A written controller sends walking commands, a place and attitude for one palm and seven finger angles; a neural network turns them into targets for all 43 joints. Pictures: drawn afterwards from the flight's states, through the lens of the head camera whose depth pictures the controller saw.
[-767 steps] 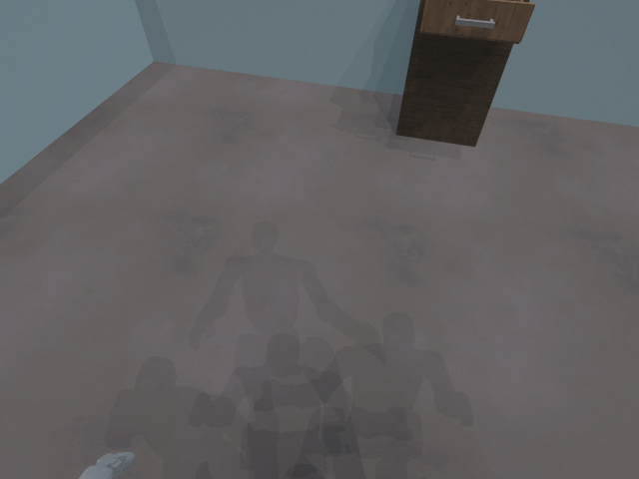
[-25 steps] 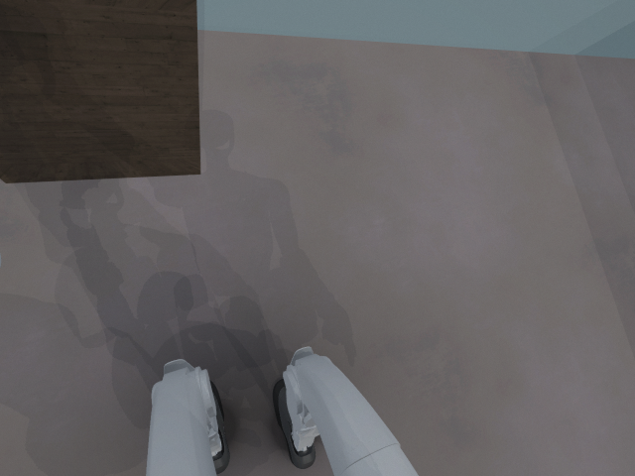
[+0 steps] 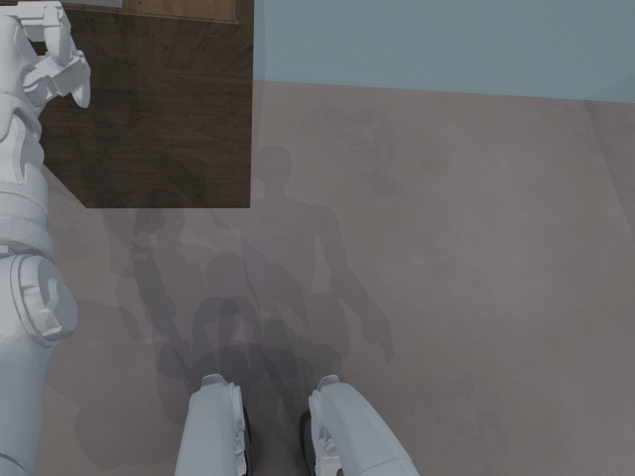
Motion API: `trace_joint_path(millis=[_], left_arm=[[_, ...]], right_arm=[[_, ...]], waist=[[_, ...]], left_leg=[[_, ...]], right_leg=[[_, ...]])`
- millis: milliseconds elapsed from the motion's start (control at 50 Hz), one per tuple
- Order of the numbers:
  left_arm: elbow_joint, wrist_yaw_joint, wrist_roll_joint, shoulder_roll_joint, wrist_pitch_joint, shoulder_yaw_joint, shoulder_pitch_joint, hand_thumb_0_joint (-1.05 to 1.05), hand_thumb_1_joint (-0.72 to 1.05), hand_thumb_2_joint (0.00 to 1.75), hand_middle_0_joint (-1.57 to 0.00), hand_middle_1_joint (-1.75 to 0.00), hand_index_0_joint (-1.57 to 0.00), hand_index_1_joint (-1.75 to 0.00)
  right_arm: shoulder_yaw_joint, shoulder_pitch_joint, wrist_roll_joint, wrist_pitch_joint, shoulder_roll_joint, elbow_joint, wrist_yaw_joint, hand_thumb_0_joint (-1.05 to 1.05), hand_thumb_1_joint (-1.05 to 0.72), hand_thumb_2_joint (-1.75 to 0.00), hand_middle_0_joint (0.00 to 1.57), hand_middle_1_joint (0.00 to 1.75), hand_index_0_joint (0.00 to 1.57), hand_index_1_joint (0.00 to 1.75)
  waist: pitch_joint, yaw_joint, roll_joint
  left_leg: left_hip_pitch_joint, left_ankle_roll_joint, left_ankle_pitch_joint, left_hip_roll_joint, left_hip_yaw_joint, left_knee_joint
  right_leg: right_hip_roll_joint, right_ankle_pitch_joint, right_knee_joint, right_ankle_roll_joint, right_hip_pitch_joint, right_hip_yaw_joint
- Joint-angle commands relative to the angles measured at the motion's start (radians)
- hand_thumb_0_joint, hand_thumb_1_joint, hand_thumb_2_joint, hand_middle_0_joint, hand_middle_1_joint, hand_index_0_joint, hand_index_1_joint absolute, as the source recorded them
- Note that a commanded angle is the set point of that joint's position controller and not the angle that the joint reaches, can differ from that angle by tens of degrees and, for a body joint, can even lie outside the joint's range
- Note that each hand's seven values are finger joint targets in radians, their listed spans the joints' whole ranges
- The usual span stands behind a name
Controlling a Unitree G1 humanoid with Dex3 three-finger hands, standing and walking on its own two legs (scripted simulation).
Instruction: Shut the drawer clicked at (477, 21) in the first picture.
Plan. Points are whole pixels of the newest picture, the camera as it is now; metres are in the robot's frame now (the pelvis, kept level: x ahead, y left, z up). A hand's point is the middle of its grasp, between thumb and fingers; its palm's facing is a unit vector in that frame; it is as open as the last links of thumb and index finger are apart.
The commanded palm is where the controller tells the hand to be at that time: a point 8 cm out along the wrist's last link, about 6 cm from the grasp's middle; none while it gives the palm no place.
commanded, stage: draw the hand back to the body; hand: left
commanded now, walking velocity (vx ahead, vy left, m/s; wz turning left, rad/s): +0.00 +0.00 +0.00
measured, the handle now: out of the picture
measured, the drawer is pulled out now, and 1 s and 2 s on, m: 0.00 0.00 0.00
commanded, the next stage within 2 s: step back with the hand held close in 1.40 s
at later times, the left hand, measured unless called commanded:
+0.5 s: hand out of the picture +0.41 +0.22 +0.16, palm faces -0.04 -1.00 -0.04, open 3.3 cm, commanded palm +0.38 +0.27 +0.16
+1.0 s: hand out of the picture +0.27 +0.23 +0.24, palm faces +0.34 -0.89 -0.31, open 3.3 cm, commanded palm +0.21 +0.28 +0.27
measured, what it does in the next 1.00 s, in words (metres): rises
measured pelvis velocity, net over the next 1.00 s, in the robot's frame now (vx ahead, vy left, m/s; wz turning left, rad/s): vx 0.03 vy -0.01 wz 0.07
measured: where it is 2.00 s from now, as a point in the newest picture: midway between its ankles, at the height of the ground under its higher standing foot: (280, 468)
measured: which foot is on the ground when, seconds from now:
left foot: down 0.00-1.00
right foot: down 0.00-1.00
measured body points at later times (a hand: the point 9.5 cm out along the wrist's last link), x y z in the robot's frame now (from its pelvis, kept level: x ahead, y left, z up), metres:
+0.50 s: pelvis +0.02 -0.01 +0.07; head +0.08 +0.01 +0.52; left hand +0.41 +0.27 +0.16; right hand +0.14 -0.27 -0.03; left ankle +0.04 +0.08 -0.61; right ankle +0.00 -0.11 -0.61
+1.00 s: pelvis +0.03 -0.01 +0.13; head +0.03 -0.03 +0.58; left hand +0.24 +0.28 +0.26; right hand +0.25 -0.20 +0.05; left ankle +0.04 +0.08 -0.61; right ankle +0.00 -0.11 -0.61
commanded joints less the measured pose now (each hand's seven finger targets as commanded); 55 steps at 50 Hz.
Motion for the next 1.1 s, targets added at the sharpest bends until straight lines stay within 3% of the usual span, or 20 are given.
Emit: trace_joint_path(millis=[0, 60, 80, 120, 160, 220, 320, 340, 380, 440, 460, 500, 520, 540, 580, 660, 820, 920, 960, 1080], left_arm=[[-0.216, 0.005, -0.015, 0.231, -0.104, 0.022, -0.47, 0.0, 0.9, 0.9, -1.4, -1.6, -1.4, -1.6], [-0.366, -0.017, -0.042, 0.286, -0.09, 0.093, -0.27, 0.0, 0.9, 0.9, -1.4, -1.6, -1.4, -1.6], [-0.423, -0.027, -0.059, 0.297, -0.072, 0.111, -0.19, 0.0, 0.9, 0.9, -1.4, -1.6, -1.4, -1.6], [-0.534, -0.045, -0.092, 0.276, -0.025, 0.105, -0.06, 0.0, 0.9, 0.9, -1.4, -1.6, -1.4, -1.6], [-0.611, -0.058, -0.124, 0.207, 0.016, 0.062, 0.012, 0.0, 0.9, 0.9, -1.4, -1.6, -1.4, -1.6], [-0.704, -0.052, -0.181, 0.173, 0.035, 0.073, 0.068, 0.0, 0.9, 0.9, -1.4, -1.6, -1.4, -1.6], [-0.64, -0.06, -0.223, 0.01, -0.004, -0.04, 0.187, 0.0, 0.9, 0.9, -1.4, -1.6, -1.4, -1.6], [-0.647, -0.066, -0.224, -0.008, -0.012, -0.06, 0.211, 0.0, 0.9, 0.9, -1.4, -1.6, -1.4, -1.6], [-0.612, -0.087, -0.229, -0.052, 0.002, -0.106, 0.309, 0.0, 0.9, 0.9, -1.4, -1.6, -1.4, -1.6], [-0.697, -0.107, -0.25, -0.08, 0.018, -0.141, 0.399, 0.0, 0.9, 0.9, -1.4, -1.6, -1.4, -1.6], [-0.713, -0.106, -0.263, -0.065, 0.028, -0.119, 0.435, 0.0, 0.9, 0.9, -1.4, -1.6, -1.4, -1.6], [-0.812, -0.1, -0.285, -0.036, 0.032, -0.087, 0.45, 0.0, 0.9, 0.9, -1.4, -1.6, -1.4, -1.6], [-0.945, 0.046, -0.15, 0.015, 0.05, -0.104, 0.478, 0.0, 0.9, 0.9, -1.4, -1.6, -1.4, -1.6], [-1.02, 0.13, -0.141, -0.013, 0.068, -0.106, 0.529, 0.0, 0.9, 0.9, -1.4, -1.6, -1.4, -1.6], [-1.137, 0.221, -0.117, -0.071, 0.104, -0.141, 0.628, 0.0, 0.9, 0.9, -1.4, -1.6, -1.4, -1.6], [-1.278, 0.342, -0.083, -0.053, 0.147, -0.122, 0.702, 0.0, 0.9, 0.9, -1.4, -1.6, -1.4, -1.6], [-1.417, 0.38, -0.069, -0.18, 0.203, -0.204, 1.003, 0.0, 0.9, 0.9, -1.4, -1.6, -1.4, -1.6], [-1.567, 0.378, -0.074, -0.152, 0.211, -0.14, 1.197, 0.0, 0.9, 0.9, -1.4, -1.6, -1.4, -1.6], [-1.642, 0.38, -0.072, -0.113, 0.206, -0.088, 1.238, 0.0, 0.9, 0.9, -1.4, -1.6, -1.4, -1.6], [-1.853, 0.386, -0.071, -0.11, 0.189, -0.037, 1.41, 0.0, 0.9, 0.9, -1.4, -1.6, -1.4, -1.6]], right_arm=[[-0.068, 0.253, 0.0, 0.008, -0.196, 0.01, -0.008, 0.0, -0.9, -0.9, 0.2, 0.3, 0.2, 0.3], [-0.079, 0.238, 0.016, 0.025, -0.197, -0.05, -0.001, 0.0, -0.9, -0.9, 0.2, 0.3, 0.2, 0.3], [-0.082, 0.228, 0.027, 0.03, -0.194, -0.073, 0.002, 0.0, -0.9, -0.9, 0.2, 0.3, 0.2, 0.3], [-0.087, 0.208, 0.05, 0.035, -0.184, -0.109, 0.003, 0.0, -0.9, -0.9, 0.2, 0.3, 0.2, 0.3], [-0.088, 0.181, 0.07, 0.033, -0.175, -0.13, 0.002, 0.0, -0.9, -0.9, 0.2, 0.3, 0.2, 0.3], [-0.094, 0.151, 0.085, 0.018, -0.165, -0.138, -0.013, 0.0, -0.9, -0.9, 0.2, 0.3, 0.2, 0.3], [-0.088, 0.1, 0.093, -0.007, -0.148, -0.119, -0.029, 0.0, -0.9, -0.9, 0.2, 0.3, 0.2, 0.3], [-0.087, 0.09, 0.098, -0.01, -0.146, -0.126, -0.03, 0.0, -0.9, -0.9, 0.2, 0.3, 0.2, 0.3], [-0.084, 0.062, 0.102, -0.007, -0.145, -0.137, -0.029, 0.0, -0.9, -0.9, 0.2, 0.3, 0.2, 0.3], [-0.085, 0.014, 0.111, -0.01, -0.145, -0.177, -0.03, 0.0, -0.9, -0.9, 0.2, 0.3, 0.2, 0.3], [-0.083, -0.004, 0.111, -0.011, -0.145, -0.191, -0.031, 0.0, -0.9, -0.9, 0.2, 0.3, 0.2, 0.3], [-0.081, -0.045, 0.116, -0.018, -0.141, -0.224, -0.039, 0.0, -0.9, -0.9, 0.2, 0.3, 0.2, 0.3], [-0.076, -0.145, 0.11, -0.006, -0.107, -0.241, -0.054, 0.0, -0.9, -0.9, 0.2, 0.3, 0.2, 0.3], [-0.076, -0.155, 0.106, -0.009, -0.107, -0.25, -0.071, 0.0, -0.9, -0.9, 0.2, 0.3, 0.2, 0.3], [-0.072, -0.179, 0.103, -0.017, -0.098, -0.259, -0.091, 0.0, -0.9, -0.9, 0.2, 0.3, 0.2, 0.3], [-0.065, -0.228, 0.096, -0.028, -0.091, -0.248, -0.126, 0.0, -0.9, -0.9, 0.2, 0.3, 0.2, 0.3], [-0.047, -0.277, 0.085, -0.056, -0.072, -0.223, -0.13, 0.0, -0.9, -0.9, 0.2, 0.3, 0.2, 0.3], [-0.043, -0.312, 0.073, -0.065, -0.067, -0.225, -0.12, 0.0, -0.9, -0.9, 0.2, 0.3, 0.2, 0.3], [-0.041, -0.325, 0.067, -0.071, -0.062, -0.221, -0.118, 0.0, -0.9, -0.9, 0.2, 0.3, 0.2, 0.3], [-0.044, -0.333, 0.053, -0.104, -0.045, -0.215, -0.107, 0.0, -0.9, -0.9, 0.2, 0.3, 0.2, 0.3]], waist=[[-0.592, -0.033, 0.261], [-0.787, 0.074, 0.293], [-0.831, 0.1, 0.269], [-0.846, 0.121, 0.201], [-0.783, 0.115, 0.153], [-0.654, 0.102, 0.011], [-0.379, 0.091, -0.001], [-0.354, 0.102, 0.054], [-0.3, 0.119, 0.058], [-0.302, 0.146, 0.097], [-0.298, 0.16, 0.049], [-0.3, 0.172, 0.025], [-0.326, 0.233, 0.003], [-0.304, 0.22, 0.025], [-0.293, 0.224, 0.066], [-0.227, 0.218, -0.016], [-0.088, 0.241, 0.012], [-0.038, 0.267, -0.066], [-0.034, 0.28, -0.052], [0.003, 0.289, 0.059]], left_leg=[[0.729, -0.02, 0.506, 0.02, -0.113, -0.075], [0.841, -0.025, 0.634, 0.01, -0.088, -0.122], [0.859, -0.024, 0.663, 0.006, -0.076, -0.141], [0.858, -0.016, 0.67, -0.005, -0.054, -0.184], [0.84, -0.007, 0.636, -0.01, -0.042, -0.219], [0.757, 0.009, 0.504, -0.023, -0.008, -0.27], [0.757, 0.006, 0.371, -0.032, 0.009, -0.349], [0.793, 0.005, 0.381, -0.037, 0.013, -0.362], [0.827, -0.001, 0.368, -0.037, 0.006, -0.397], [0.914, -0.003, 0.396, -0.041, -0.002, -0.435], [0.915, -0.004, 0.387, -0.039, -0.008, -0.454], [0.931, -0.002, 0.371, -0.039, -0.007, -0.48], [1.001, -0.008, 0.374, -0.044, 0.011, -0.544], [1.029, -0.012, 0.36, -0.038, 0.009, -0.578], [1.081, -0.017, 0.348, -0.029, -0.004, -0.621], [1.121, -0.011, 0.33, -0.023, -0.003, -0.695], [1.277, -0.019, 0.439, -0.016, -0.004, -0.824], [1.304, -0.019, 0.484, -0.014, 0.005, -0.884], [1.318, -0.02, 0.504, -0.018, 0.012, -0.9], [1.349, -0.026, 0.523, -0.023, 0.019, -0.921]], right_leg=[[-0.008, 0.343, -0.124, -0.011, -0.003, 0.05], [-0.01, 0.473, -0.14, -0.014, 0.193, 0.064], [-0.009, 0.527, -0.156, -0.01, 0.274, 0.069], [-0.005, 0.614, -0.198, -0.002, 0.407, 0.075], [-0.005, 0.64, -0.236, 0.005, 0.448, 0.075], [-0.007, 0.656, -0.317, 0.022, 0.57, 0.099], [-0.012, 0.515, -0.397, 0.02, 0.535, 0.104], [-0.015, 0.519, -0.41, 0.013, 0.538, 0.11], [-0.018, 0.481, -0.429, 0.009, 0.522, 0.095], [-0.023, 0.486, -0.449, 0.0, 0.544, 0.086], [-0.025, 0.484, -0.455, 0.003, 0.57, 0.082], [-0.027, 0.479, -0.473, 0.005, 0.615, 0.086], [-0.052, 0.446, -0.547, -0.007, 0.649, 0.132], [-0.054, 0.427, -0.572, -0.006, 0.664, 0.13], [-0.06, 0.409, -0.587, -0.005, 0.692, 0.117], [-0.065, 0.418, -0.664, 0.004, 0.788, 0.122], [-0.077, 0.501, -0.787, 0.0, 0.921, 0.102], [-0.082, 0.544, -0.845, 0.005, 1.01, 0.099], [-0.085, 0.56, -0.871, 0.004, 1.038, 0.102], [-0.09, 0.559, -0.914, 0.001, 1.071, 0.105]])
